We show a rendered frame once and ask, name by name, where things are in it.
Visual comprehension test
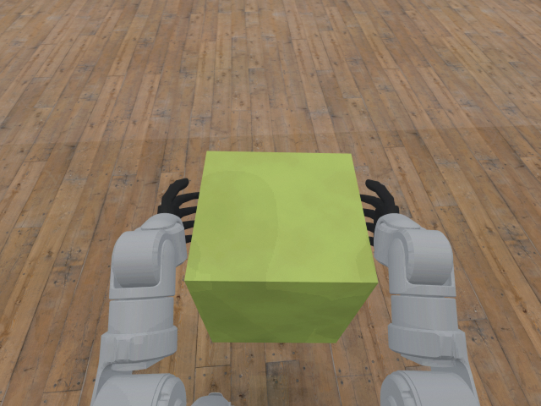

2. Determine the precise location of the left robot upper arm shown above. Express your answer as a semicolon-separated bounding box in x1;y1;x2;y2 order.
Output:
93;373;186;406

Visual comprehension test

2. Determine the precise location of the right robot hand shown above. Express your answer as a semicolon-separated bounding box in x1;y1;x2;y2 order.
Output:
360;179;399;246

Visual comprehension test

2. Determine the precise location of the robot right forearm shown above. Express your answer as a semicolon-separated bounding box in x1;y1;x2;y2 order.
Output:
374;213;480;406

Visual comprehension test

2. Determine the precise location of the left robot hand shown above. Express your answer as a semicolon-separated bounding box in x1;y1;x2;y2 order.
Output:
157;178;199;243

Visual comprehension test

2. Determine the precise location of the right robot upper arm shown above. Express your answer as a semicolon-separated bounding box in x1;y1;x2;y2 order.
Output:
380;370;478;406

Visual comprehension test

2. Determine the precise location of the carton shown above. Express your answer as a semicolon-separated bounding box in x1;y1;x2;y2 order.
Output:
184;151;378;343

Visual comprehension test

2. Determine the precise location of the robot left forearm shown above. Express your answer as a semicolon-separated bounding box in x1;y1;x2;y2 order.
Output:
90;213;187;406

